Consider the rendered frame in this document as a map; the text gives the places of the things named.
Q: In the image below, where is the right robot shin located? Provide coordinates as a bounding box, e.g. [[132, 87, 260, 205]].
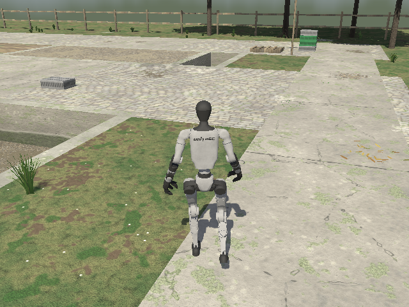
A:
[[218, 212, 228, 255]]

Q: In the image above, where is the robot right forearm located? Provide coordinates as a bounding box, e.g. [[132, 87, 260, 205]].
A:
[[230, 153, 241, 173]]

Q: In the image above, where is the right robot hand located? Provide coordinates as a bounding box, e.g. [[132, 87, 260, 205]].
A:
[[228, 170, 242, 182]]

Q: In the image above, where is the robot head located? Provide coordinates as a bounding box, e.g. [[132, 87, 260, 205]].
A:
[[193, 100, 215, 131]]

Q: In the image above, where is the robot left forearm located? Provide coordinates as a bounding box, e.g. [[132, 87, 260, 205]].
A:
[[165, 155, 179, 182]]

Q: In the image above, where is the robot right upper arm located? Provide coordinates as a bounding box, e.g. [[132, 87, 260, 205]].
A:
[[217, 128, 236, 163]]

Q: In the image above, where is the left robot hand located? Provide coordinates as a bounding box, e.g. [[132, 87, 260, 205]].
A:
[[163, 180, 178, 195]]

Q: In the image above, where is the robot left upper arm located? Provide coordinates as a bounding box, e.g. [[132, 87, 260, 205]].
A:
[[173, 129, 191, 164]]

